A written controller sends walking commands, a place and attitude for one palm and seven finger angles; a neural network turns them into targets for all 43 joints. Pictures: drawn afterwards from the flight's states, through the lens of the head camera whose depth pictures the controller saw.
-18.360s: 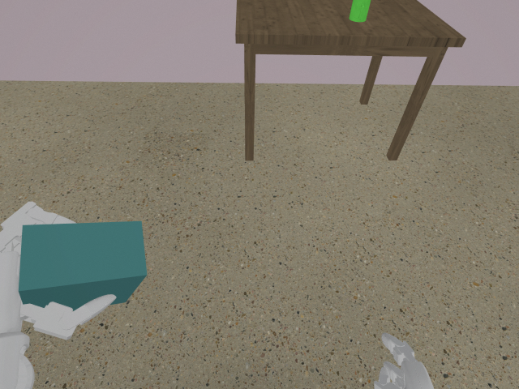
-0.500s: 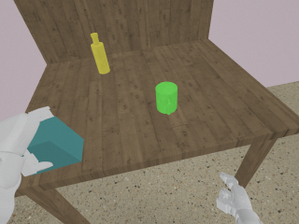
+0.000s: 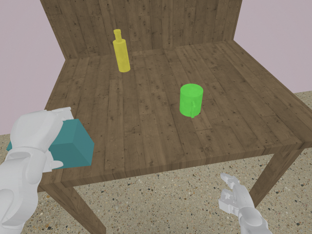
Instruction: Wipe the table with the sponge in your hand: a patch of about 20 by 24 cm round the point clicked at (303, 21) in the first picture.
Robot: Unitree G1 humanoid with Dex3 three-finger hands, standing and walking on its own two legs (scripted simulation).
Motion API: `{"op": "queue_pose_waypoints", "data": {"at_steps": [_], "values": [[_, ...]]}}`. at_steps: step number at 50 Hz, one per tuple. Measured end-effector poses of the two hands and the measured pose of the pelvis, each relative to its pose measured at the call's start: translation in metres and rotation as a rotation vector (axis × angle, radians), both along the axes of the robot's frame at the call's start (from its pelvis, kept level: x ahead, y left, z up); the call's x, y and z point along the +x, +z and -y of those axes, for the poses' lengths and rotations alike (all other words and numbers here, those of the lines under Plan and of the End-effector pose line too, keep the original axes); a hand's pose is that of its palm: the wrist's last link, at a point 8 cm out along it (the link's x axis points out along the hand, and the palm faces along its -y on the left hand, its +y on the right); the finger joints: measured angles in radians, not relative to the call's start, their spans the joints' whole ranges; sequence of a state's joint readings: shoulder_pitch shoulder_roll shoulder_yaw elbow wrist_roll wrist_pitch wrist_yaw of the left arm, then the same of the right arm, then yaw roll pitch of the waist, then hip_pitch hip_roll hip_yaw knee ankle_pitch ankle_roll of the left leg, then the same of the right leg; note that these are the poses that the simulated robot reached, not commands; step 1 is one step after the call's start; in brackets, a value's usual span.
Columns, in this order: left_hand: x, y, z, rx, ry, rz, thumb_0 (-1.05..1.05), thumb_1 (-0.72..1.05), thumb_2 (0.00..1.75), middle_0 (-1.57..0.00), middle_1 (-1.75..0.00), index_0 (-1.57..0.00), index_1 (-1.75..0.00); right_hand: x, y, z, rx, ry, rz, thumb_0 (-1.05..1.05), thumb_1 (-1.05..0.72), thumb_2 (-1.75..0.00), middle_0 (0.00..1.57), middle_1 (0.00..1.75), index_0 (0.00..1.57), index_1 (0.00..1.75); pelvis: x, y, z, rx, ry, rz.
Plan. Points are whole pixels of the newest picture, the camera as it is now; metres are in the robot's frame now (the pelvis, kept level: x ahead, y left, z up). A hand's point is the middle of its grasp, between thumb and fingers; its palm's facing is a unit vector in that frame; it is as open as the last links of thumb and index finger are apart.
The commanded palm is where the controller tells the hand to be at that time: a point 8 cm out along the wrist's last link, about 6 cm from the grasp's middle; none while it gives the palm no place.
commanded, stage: turn the palm down, sponge in hand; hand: left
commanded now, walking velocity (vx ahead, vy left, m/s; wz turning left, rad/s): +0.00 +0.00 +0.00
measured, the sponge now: (59, 149) +0.23 +0.30 +0.12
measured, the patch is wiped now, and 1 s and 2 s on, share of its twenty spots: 0.00 0.00 0.00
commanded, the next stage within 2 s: move the sponge above the wiping area in 0.34 s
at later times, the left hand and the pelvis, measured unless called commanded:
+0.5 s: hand (57, 140) +0.23 +0.28 +0.15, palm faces +0.13 -0.03 -0.99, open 10.3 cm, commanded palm +0.19 +0.27 +0.22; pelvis +0.00 -0.01 +0.00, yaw +0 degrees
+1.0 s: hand (68, 141) +0.25 +0.28 +0.13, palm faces +0.05 -0.02 -1.00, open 10.3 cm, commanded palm +0.22 +0.26 +0.21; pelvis +0.02 -0.03 +0.00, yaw +0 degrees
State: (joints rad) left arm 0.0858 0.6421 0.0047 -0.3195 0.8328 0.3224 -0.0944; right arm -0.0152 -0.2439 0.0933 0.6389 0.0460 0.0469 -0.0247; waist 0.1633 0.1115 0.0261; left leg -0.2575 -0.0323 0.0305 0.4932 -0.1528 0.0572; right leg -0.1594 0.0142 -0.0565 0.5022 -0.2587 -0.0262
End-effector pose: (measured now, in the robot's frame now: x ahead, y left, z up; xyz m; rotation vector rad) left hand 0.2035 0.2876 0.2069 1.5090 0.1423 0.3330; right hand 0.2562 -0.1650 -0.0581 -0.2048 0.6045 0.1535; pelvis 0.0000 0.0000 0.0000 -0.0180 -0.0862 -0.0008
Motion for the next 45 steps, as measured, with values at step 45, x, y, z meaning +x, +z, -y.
{"op": "queue_pose_waypoints", "data": {"at_steps": [45], "values": [[0.015,-0.014,0.015,-0.004,0.025,-0.055,-0.01,-0.51,1.02,-0.68,-1.34,-0.71,-1.33,-0.006,-0.011,0.055,-0.027,-0.076,-0.036,0.01,-0.9,-0.9,0.2,0.3,0.2,0.3,0.015,0.003,0.025,0.007,-0.004,-0.008]]}}
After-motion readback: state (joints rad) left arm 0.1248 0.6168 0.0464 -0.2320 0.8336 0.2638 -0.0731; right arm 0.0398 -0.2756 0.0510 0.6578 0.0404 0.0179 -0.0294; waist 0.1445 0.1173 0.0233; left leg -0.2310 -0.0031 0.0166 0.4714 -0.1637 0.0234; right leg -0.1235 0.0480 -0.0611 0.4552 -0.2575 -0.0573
